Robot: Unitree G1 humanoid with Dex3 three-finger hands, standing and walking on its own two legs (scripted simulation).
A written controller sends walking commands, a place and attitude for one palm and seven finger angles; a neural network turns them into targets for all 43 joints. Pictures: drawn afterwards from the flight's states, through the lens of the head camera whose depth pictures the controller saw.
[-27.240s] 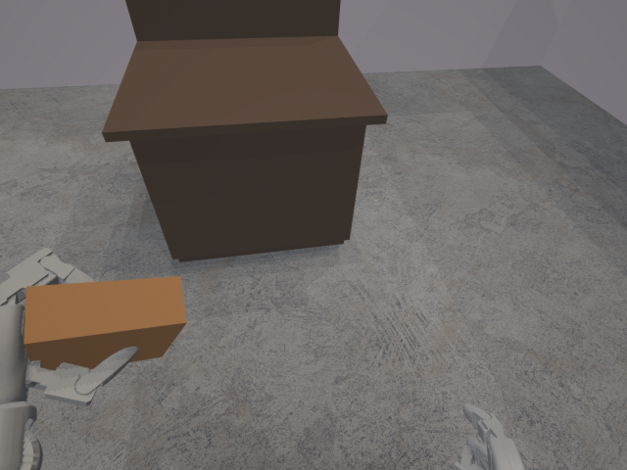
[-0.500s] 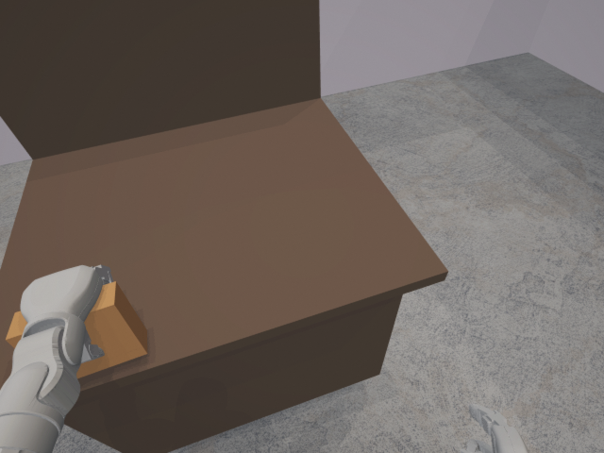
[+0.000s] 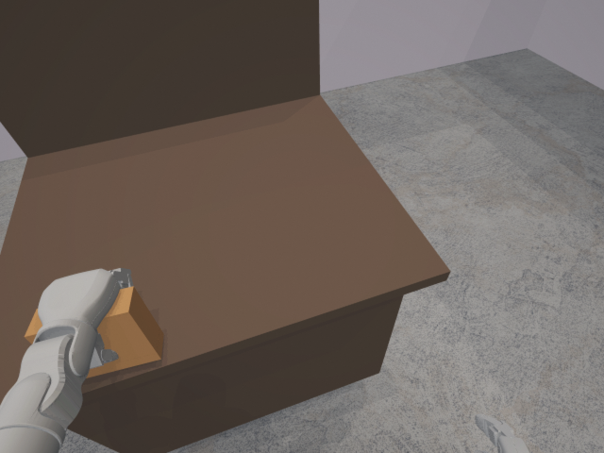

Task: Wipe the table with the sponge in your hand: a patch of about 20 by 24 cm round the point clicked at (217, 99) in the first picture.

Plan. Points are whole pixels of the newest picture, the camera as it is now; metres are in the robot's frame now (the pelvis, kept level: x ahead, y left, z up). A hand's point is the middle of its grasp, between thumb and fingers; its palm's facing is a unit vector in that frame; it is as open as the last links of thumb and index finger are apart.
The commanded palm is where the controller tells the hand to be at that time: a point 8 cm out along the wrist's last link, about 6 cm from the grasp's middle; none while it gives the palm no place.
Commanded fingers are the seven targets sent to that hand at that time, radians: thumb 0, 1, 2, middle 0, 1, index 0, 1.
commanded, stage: move the sponge above the wiping area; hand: left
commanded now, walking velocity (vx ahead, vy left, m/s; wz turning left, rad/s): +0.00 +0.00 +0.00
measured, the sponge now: (108, 342) +0.25 +0.33 -0.02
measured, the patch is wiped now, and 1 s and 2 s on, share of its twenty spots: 0.00 0.00 0.00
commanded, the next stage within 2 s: none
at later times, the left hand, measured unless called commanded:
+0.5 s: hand (113, 324) +0.25 +0.29 +0.03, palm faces -0.12 -0.07 -0.99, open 9.1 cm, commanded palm +0.24 +0.33 +0.11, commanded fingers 0.00 0.10 1.30 -1.20 -1.60 -1.20 -1.60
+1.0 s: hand (112, 294) +0.28 +0.29 +0.07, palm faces +0.05 -0.01 -1.00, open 9.1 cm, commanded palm +0.25 +0.33 +0.12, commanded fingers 0.00 0.10 1.30 -1.20 -1.60 -1.20 -1.60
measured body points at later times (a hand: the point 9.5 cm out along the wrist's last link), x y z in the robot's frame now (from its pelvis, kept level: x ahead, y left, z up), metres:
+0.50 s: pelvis +0.00 -0.01 +0.00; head +0.01 -0.03 +0.45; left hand +0.25 +0.30 +0.09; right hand +0.18 -0.25 -0.11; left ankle +0.02 +0.06 -0.74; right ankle -0.03 -0.09 -0.74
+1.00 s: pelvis -0.01 -0.01 +0.00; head +0.00 -0.04 +0.45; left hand +0.27 +0.29 +0.12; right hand +0.16 -0.26 -0.12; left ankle +0.01 +0.06 -0.74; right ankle -0.03 -0.09 -0.74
